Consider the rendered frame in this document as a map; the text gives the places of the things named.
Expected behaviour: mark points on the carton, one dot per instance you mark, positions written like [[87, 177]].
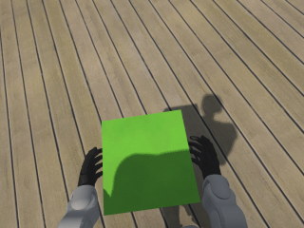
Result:
[[147, 163]]

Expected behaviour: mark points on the robot left hand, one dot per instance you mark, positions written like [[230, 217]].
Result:
[[88, 175]]

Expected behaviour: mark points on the left robot forearm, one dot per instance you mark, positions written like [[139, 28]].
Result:
[[82, 211]]

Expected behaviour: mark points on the right robot forearm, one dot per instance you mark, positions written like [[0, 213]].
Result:
[[220, 203]]

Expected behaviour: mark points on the robot right hand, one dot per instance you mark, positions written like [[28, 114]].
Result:
[[208, 159]]

